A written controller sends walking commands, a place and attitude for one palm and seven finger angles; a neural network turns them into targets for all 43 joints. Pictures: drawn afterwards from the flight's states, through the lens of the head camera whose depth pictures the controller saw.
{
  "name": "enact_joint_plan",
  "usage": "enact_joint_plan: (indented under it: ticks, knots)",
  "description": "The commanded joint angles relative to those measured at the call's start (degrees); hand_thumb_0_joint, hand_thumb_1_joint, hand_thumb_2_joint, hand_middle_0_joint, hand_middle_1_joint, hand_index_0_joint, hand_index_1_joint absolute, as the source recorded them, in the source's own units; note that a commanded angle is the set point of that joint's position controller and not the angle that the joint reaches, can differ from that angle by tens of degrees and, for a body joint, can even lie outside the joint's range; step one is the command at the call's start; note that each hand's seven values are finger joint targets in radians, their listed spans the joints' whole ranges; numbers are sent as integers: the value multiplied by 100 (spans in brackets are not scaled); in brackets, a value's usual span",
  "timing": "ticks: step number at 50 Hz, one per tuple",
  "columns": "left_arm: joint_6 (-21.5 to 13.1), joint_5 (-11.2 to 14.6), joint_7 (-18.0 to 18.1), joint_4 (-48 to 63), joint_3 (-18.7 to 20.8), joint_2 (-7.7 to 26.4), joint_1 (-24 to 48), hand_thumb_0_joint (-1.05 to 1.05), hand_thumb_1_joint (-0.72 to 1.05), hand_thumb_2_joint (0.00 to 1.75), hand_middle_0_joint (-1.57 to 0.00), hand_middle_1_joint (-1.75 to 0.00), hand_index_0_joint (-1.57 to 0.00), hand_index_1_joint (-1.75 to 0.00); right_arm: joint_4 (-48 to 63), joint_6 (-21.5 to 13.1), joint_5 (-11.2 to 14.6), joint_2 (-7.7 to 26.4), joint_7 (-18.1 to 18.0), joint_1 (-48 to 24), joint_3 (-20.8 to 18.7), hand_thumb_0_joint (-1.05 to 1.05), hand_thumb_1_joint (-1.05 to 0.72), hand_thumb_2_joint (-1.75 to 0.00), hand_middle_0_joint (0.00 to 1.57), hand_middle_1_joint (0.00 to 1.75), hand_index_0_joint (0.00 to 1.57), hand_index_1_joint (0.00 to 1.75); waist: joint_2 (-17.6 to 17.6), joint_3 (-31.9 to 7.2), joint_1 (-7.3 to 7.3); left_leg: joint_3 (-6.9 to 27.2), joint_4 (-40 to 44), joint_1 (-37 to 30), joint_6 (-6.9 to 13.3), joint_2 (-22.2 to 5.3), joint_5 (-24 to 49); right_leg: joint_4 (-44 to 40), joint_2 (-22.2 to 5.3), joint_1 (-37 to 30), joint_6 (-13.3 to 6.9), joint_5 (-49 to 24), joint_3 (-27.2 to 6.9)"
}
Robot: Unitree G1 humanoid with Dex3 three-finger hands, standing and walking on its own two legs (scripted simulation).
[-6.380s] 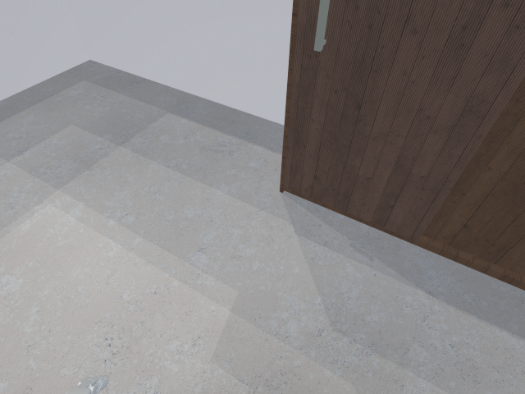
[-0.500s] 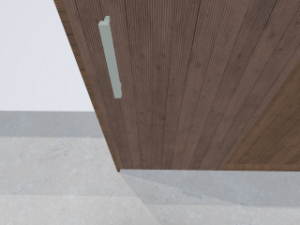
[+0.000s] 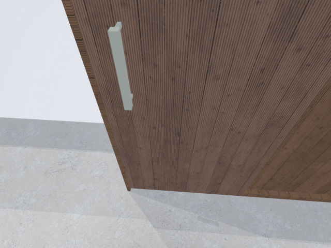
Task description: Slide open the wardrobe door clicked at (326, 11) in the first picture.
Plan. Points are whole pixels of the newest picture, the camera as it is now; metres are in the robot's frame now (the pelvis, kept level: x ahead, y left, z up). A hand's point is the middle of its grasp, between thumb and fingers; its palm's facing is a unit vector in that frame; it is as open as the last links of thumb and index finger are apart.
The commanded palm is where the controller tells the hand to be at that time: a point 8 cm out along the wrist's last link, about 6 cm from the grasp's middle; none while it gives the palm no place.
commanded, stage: look again from close up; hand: left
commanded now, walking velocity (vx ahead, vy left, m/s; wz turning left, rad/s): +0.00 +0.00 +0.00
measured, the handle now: (124, 70) +0.53 +0.15 +0.15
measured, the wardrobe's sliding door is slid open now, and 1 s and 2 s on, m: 0.00 0.00 0.00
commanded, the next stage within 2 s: raise the hand with hooked fingers in 1.66 s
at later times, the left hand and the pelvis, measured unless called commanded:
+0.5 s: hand out of the picture -0.01 +0.25 -0.18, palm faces +0.00 -0.98 -0.22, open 7.4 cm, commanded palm none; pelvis -0.03 +0.06 +0.00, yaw -1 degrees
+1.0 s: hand out of the picture -0.02 +0.21 -0.18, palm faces -0.01 -0.99 -0.16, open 7.4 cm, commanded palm none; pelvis -0.01 +0.05 +0.00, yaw -1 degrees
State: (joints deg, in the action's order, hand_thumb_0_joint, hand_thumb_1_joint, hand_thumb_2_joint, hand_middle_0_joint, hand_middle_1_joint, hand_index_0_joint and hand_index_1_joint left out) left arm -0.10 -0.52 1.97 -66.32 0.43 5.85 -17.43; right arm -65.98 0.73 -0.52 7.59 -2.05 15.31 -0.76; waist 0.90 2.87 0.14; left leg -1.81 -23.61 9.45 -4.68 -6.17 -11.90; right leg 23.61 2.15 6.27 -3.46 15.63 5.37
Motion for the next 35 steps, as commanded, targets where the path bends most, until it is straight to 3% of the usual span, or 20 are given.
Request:
enact_joint_plan:
  ticks: [1, 2, 3, 4, 5, 6, 7, 8, 9, 11, 12, 13, 14, 15, 16, 20, 24, 27, 30, 35]
  knots:
    - [-104, 0, 46, 177, 118, 694, -309, 0, 90, 90, -20, -30, -20, -30, 61, -69, -13, 339, -55, 451, -70, 0, -90, -90, 20, 30, 20, 30, -205, 135, -49, -65, 109, -178, 307, -91, 711, -762, -894, 447, 181, -1334, -751]
    - [-108, 4, 48, 175, 119, 679, -313, 0, 90, 90, -20, -30, -20, -30, 65, -80, -15, 353, -57, 467, -67, 0, -90, -90, 20, 30, 20, 30, -152, 116, -58, -48, 122, -167, 304, -91, 764, -713, -889, 419, 175, -1408, -722]
    - [-298, -84, 277, 3, 155, 902, -1072, 0, 90, 90, -20, -30, -20, -30, 542, -213, 19, 499, 0, -393, -81, 0, -90, -90, 20, 30, 20, 30, -758, 324, 374, -361, -1599, 900, 217, 144, -275, -496, -1438, 222, 813, -5488, -1521]
    - [-389, -120, 261, 270, 159, 1058, -886, 0, 90, 90, -20, -30, -20, -30, 774, -145, 4, 269, 29, 111, -66, 0, -90, -90, 20, 30, 20, 30, -483, -271, -103, 211, -1894, 1103, 437, 266, -905, -81, -1710, -317, 536, -6163, -1383]
    - [-390, -96, 213, 372, 143, 985, -734, 0, 90, 90, -20, -30, -20, -30, 742, -141, 7, 262, 34, 153, -90, 0, -90, -90, 20, 30, 20, 30, 30, -425, -82, 108, -1917, 1071, 491, 234, -909, -36, -1624, -337, 140, -5693, -1150]
    - [-399, -110, 201, 395, 174, 1009, -550, 0, 90, 90, -20, -30, -20, -30, 770, -172, 32, 91, 64, 128, -37, 0, -90, -90, 20, 30, 20, 30, 8, -616, -75, 8, -1551, 937, 459, 240, -968, 91, -1581, -460, -211, -5530, -990]
    - [-399, -126, 177, 499, 147, 1001, -551, 0, 90, 90, -20, -30, -20, -30, 786, -196, 38, 118, 79, 247, -35, 0, -90, -90, 20, 30, 20, 30, -352, -750, -86, -68, -1264, 814, 443, 350, -866, 192, -1438, -536, -272, -5184, -870]
    - [-368, -113, 176, 558, 132, 928, -466, 0, 90, 90, -20, -30, -20, -30, 794, -220, 37, 178, 69, 405, -31, 0, -90, -90, 20, 30, 20, 30, -739, -793, -150, -54, -841, 538, 460, 386, -577, 299, -1308, -367, -247, -4573, -762]
    - [-329, -75, 171, 557, 92, 829, -363, 0, 90, 90, -20, -30, -20, -30, 735, -244, 31, 249, 56, 558, -33, 0, -90, -90, 20, 30, 20, 30, -794, -749, -211, 15, -361, 192, 479, 343, -31, 437, -1153, -93, -146, -3704, -719]
    - [-226, -29, 145, 601, 31, 571, -369, 0, 90, 90, -20, -30, -20, -30, 694, -319, -18, 529, 25, 658, -51, 0, -90, -90, 20, 30, 20, 30, 90, -475, -111, 458, -241, 68, 669, -171, 1408, 435, -758, 467, 92, -1501, -594]
    - [-167, -30, 146, 626, 46, 538, -414, 0, 90, 90, -20, -30, -20, -30, 744, -289, -44, 649, 4, 574, -37, 0, -90, -90, 20, 30, 20, 30, 223, -156, -35, 566, -157, 349, 782, -293, 1248, 270, -627, 585, 116, -629, -576]
    - [-106, -51, 128, 626, 35, 578, -341, 0, 90, 90, -20, -30, -20, -30, 756, -269, -46, 636, 3, 439, -19, 0, -90, -90, 20, 30, 20, 30, 662, 166, -17, 666, 104, 614, 809, -252, 799, 267, -560, 633, 142, -65, -525]
    - [-66, -65, 104, 610, 22, 627, -353, 0, 90, 90, -20, -30, -20, -30, 802, -245, -42, 618, 10, 314, -14, 0, -90, -90, 20, 30, 20, 30, 769, 484, 47, 744, 344, 922, 826, -199, 93, 203, -534, 695, 157, 245, -515]
    - [-48, -79, 77, 612, 15, 650, -385, 0, 90, 90, -20, -30, -20, -30, 867, -228, -40, 652, 19, 269, -13, 0, -90, -90, 20, 30, 20, 30, 613, 675, 53, 800, 539, 1141, 816, -152, -586, 160, -517, 739, 156, 328, -533]
    - [-43, -91, 56, 617, 9, 685, -358, 0, 90, 90, -20, -30, -20, -30, 884, -233, -51, 671, 24, 311, -10, 0, -90, -90, 20, 30, 20, 30, 672, 722, 52, 843, 675, 1264, 820, -130, -848, 172, -531, 671, 156, 277, -507]
    - [-11, -88, 10, 656, -5, 751, -363, 0, 90, 90, -20, -30, -20, -30, 941, -217, -56, 847, 44, 322, -33, 0, -90, -90, 20, 30, 20, 30, 166, 625, 61, 988, 1017, 1290, 830, -115, -1779, 187, -536, 698, 173, 402, -496]
    - [-29, -89, -3, 707, -1, 831, -338, 0, 90, 90, -20, -30, -20, -30, 936, -233, -58, 896, 56, 339, -39, 0, -90, -90, 20, 30, 20, 30, -13, 349, 64, 999, 1021, 1103, 850, -96, -1611, 140, -606, 651, 165, 318, -549]
    - [-37, -87, -9, 721, 1, 869, -319, 0, 90, 90, -20, -30, -20, -30, 887, -246, -52, 905, 63, 369, -37, 0, -90, -90, 20, 30, 20, 30, 100, 181, 57, 994, 1015, 954, 851, -91, -1434, 137, -635, 635, 165, 221, -551]
    - [-42, -76, -14, 673, -18, 870, -351, 0, 90, 90, -20, -30, -20, -30, 803, -238, -46, 889, 70, 384, -24, 0, -90, -90, 20, 30, 20, 30, 34, 248, 60, 957, 1023, 995, 834, -77, -1470, 66, -666, 659, 165, 220, -591]
    - [-86, -56, -3, 592, -31, 870, -389, 0, 90, 90, -20, -30, -20, -30, 653, -270, -26, 817, 71, 448, 4, 0, -90, -90, 20, 30, 20, 30, -94, 97, 28, 761, 771, 715, 795, -3, -747, -23, -762, 625, 168, -60, -676]
